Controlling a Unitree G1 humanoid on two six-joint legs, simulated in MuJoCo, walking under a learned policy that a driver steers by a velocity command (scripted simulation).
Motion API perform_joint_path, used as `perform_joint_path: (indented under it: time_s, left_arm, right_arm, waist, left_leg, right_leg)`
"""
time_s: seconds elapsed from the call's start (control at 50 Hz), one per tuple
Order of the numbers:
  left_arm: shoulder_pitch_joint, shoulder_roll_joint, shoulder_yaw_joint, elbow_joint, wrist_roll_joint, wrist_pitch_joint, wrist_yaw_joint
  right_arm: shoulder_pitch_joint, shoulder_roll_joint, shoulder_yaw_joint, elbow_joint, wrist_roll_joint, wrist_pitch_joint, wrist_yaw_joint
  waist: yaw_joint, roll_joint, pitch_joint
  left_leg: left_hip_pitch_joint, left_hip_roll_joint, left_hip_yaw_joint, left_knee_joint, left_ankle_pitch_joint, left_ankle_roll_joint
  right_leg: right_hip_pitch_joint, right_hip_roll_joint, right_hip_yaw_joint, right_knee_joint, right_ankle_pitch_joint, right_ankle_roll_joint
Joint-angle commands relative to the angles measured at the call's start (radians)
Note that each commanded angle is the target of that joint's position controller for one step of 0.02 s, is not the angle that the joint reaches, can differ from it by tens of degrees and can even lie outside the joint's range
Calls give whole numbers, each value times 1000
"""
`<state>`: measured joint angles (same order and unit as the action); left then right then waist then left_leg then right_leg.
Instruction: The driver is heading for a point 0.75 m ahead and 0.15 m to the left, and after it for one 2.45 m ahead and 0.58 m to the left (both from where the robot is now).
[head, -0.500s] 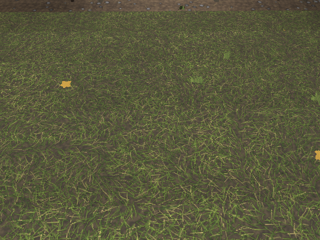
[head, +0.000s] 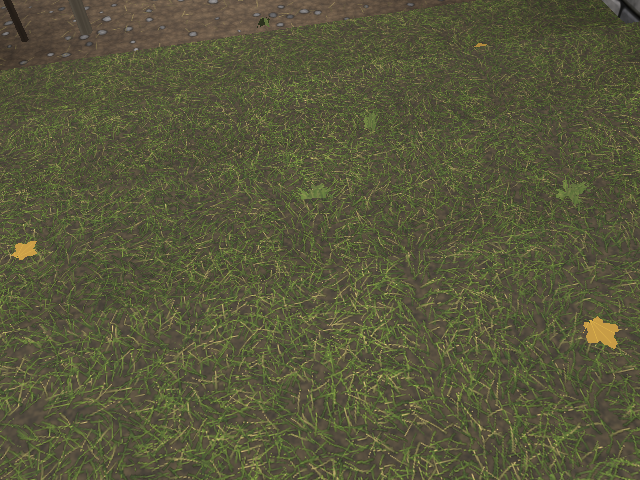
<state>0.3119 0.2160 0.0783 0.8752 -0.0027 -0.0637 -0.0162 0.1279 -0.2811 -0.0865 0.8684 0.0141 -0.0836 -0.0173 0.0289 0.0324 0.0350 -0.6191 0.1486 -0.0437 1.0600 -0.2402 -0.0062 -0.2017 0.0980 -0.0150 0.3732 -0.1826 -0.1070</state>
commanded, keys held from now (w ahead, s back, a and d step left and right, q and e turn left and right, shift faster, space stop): w+q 0.50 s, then w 0.50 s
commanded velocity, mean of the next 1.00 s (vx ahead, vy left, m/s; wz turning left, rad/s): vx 0.50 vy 0.00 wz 0.24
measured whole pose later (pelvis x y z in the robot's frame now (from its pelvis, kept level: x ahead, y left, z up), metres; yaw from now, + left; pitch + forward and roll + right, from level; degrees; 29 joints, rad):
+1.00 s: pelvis +0.60 +0.05 -0.21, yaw +19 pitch +4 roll -1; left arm 0.27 0.22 0.05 0.88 0.01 -0.07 -0.05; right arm 0.38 -0.24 -0.03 0.83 0.06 -0.07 -0.03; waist -0.02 0.05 -0.02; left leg -0.59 -0.02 -0.18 1.80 -0.60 0.01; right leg -0.42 0.05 -0.01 0.63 -0.27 -0.05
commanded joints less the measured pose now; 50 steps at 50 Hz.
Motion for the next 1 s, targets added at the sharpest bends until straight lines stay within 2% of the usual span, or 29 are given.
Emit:
perform_joint_path:
  time_s: [0.02,0.12,0.14,0.22,0.24,0.26,0.3,0.32,0.34,0.36,0.38,0.4,0.42,0.48,0.52,0.54,0.56,0.58,0.66,0.78,0.82,0.86,0.88,0.9,0.92,0.94,0.96,0.98,1.0]
  left_arm:
    - [15,152,31,-40,4,-20,24]
    - [37,151,28,-20,15,-15,28]
    - [80,174,38,-5,40,-22,23]
    - [47,138,30,-12,29,-12,35]
    - [6,129,24,-38,16,-7,39]
    - [-30,160,31,-38,28,-7,44]
    - [-67,195,32,-47,-15,-2,53]
    - [-45,182,28,-60,-3,-13,58]
    - [66,57,-5,-61,34,-44,39]
    - [44,121,7,-119,-10,-78,21]
    - [-101,171,24,-165,-60,-80,17]
    - [-130,185,31,-180,-58,-67,23]
    - [-117,177,36,-169,-27,-47,32]
    - [-139,133,32,-198,9,-11,31]
    - [-100,86,12,-175,35,-22,7]
    - [-86,94,13,-161,33,-24,-6]
    - [-266,155,28,-216,-6,-41,-8]
    - [-357,149,22,-249,-9,-51,-11]
    - [-394,71,-7,-255,38,-68,-52]
    - [-399,85,-14,-277,8,-50,-79]
    - [-319,123,-1,-242,11,-55,-67]
    - [32,181,35,-118,-9,-49,-47]
    - [223,194,34,-52,6,-51,-45]
    - [319,199,9,-1,41,-52,-58]
    - [315,242,29,6,12,-43,-55]
    - [286,214,35,-18,1,-12,-45]
    - [254,277,53,4,-12,9,-33]
    - [120,233,33,-47,4,3,-17]
    - [38,238,26,-50,20,-20,-8]
  right_arm:
    - [3,-49,-7,-39,-6,9,-1]
    - [-54,-26,8,-49,0,6,33]
    - [19,-59,-8,-13,6,5,44]
    - [-28,-78,-17,-43,-3,0,69]
    - [-74,-57,-7,-71,-5,-2,72]
    - [77,-78,-24,-27,-19,1,78]
    - [240,-113,-49,-13,2,6,70]
    - [350,-216,-78,-3,3,1,58]
    - [270,-187,-42,-45,6,-5,66]
    - [313,-145,-22,-59,6,-13,80]
    - [300,-107,-20,-58,4,-18,87]
    - [224,-101,-13,-83,23,-17,84]
    - [171,-96,-5,-110,23,-18,75]
    - [156,-108,-2,-141,14,-7,31]
    - [226,-143,-20,-141,-25,9,6]
    - [239,-125,-15,-143,-20,16,1]
    - [374,-134,-13,-101,9,0,-25]
    - [441,-127,-11,-85,16,-8,-34]
    - [371,-106,5,-105,3,8,-56]
    - [388,-73,11,-114,30,43,-47]
    - [362,-76,11,-120,34,56,-57]
    - [314,-87,4,-92,27,51,-45]
    - [306,-57,10,-81,21,31,-20]
    - [437,61,31,-55,5,17,3]
    - [570,7,44,-88,37,-7,10]
    - [496,-42,42,-93,44,-19,16]
    - [413,-34,52,-137,55,-28,10]
    - [270,-78,31,-163,57,-23,-15]
    - [193,-103,31,-195,62,-9,-30]
  waist:
    - [-20,-81,-23]
    - [10,-110,-30]
    - [3,-106,-75]
    - [-8,-106,34]
    - [2,-95,65]
    - [-69,-151,-13]
    - [-168,-116,-37]
    - [-207,92,-81]
    - [-59,295,-163]
    - [-67,225,-252]
    - [-85,86,-145]
    - [-48,-29,-66]
    - [-19,-54,-58]
    - [4,-25,-33]
    - [-17,-20,-138]
    - [-20,-12,-147]
    - [-83,-4,-81]
    - [-124,23,-56]
    - [-113,67,-10]
    - [-131,90,24]
    - [-105,75,22]
    - [50,55,-74]
    - [133,-80,-162]
    - [87,-262,-261]
    - [26,-471,-359]
    - [72,-359,-373]
    - [38,-256,-368]
    - [7,-93,-291]
    - [-30,-192,-182]
  left_leg:
    - [-68,16,-1,-154,167,-10]
    - [55,-51,36,-310,392,23]
    - [75,-64,19,-134,429,28]
    - [-134,-82,3,-97,193,74]
    - [-51,-119,86,-227,122,78]
    - [172,-148,135,-105,136,94]
    - [420,-227,180,-427,15,138]
    - [611,-72,-103,-511,226,234]
    - [755,66,-485,-513,490,354]
    - [804,159,-750,-689,439,458]
    - [708,154,-697,-700,271,447]
    - [580,136,-606,-680,250,418]
    - [467,109,-535,-690,243,394]
    - [339,32,-412,-706,275,332]
    - [363,7,-319,-621,510,320]
    - [369,-10,-277,-602,539,302]
    - [527,1,-321,-602,285,269]
    - [629,23,-378,-596,183,265]
    - [248,-79,-241,-562,-73,220]
    - [350,-78,-250,-301,-66,156]
    - [477,-89,-256,-144,36,126]
    - [463,-115,-210,268,153,83]
    - [253,-229,-122,638,-168,41]
    - [-173,-309,-203,976,-739,16]
    - [-343,-244,-249,952,-608,-1]
    - [-449,-194,-217,903,-548,-4]
    - [-539,-164,-137,933,-454,-5]
    - [-488,-101,-88,704,-178,37]
    - [-456,-70,-120,665,-145,38]
  right_leg:
    - [44,-270,183,-179,317,-137]
    - [38,-240,39,-163,377,-78]
    - [79,-312,68,-120,383,-104]
    - [238,-361,47,0,583,-84]
    - [156,-301,-24,6,619,-60]
    - [95,-329,-39,112,860,-61]
    - [5,-274,-64,433,935,-32]
    - [-175,-176,-95,854,531,29]
    - [-443,-31,20,1160,-419,64]
    - [-571,-14,160,1192,-407,60]
    - [-647,-62,164,1148,-331,57]
    - [-638,-108,160,1056,-283,67]
    - [-567,-147,158,975,-249,77]
    - [-499,-187,130,708,-188,106]
    - [-439,-166,83,717,87,109]
    - [-450,-170,74,701,147,102]
    - [-664,-183,139,583,206,88]
    - [-784,-186,155,501,216,83]
    - [-415,-116,70,262,702,68]
    - [-367,-133,77,137,627,55]
    - [-338,-191,98,-11,666,69]
    - [-33,-265,102,-189,807,42]
    - [298,-294,105,-122,877,10]
    - [692,-334,136,338,1163,14]
    - [788,-417,315,397,1140,-77]
    - [759,-446,375,321,820,-137]
    - [679,-513,564,175,334,-232]
    - [420,-528,663,-33,-53,-227]
    - [221,-590,790,-41,-3,-272]
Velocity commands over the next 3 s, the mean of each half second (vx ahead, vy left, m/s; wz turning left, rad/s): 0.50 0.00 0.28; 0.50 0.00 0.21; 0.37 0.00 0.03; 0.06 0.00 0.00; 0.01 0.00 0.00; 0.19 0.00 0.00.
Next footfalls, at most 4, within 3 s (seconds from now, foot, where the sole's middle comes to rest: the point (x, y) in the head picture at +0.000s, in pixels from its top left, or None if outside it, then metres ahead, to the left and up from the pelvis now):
0.30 left None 0.26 0.16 -0.78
0.88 right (364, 417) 0.70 -0.02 -0.97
1.30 left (256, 345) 0.90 0.27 -0.97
1.64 right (347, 326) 0.96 0.02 -0.97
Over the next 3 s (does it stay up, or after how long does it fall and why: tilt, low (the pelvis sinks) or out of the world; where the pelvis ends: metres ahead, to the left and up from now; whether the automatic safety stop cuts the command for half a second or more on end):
stays up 0.95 0.17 -0.20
